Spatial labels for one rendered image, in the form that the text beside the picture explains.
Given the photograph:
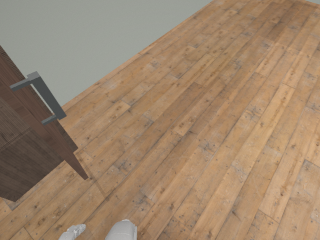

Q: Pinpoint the robot left hand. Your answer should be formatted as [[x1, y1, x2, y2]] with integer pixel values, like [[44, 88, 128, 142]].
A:
[[58, 224, 86, 240]]

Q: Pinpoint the cupboard door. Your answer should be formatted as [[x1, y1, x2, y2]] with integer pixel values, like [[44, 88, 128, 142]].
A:
[[0, 54, 89, 180]]

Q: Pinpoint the robot left thigh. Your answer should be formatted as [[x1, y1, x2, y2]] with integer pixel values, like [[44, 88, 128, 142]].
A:
[[105, 221, 137, 240]]

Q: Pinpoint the handle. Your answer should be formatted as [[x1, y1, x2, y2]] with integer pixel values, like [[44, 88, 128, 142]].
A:
[[9, 71, 67, 126]]

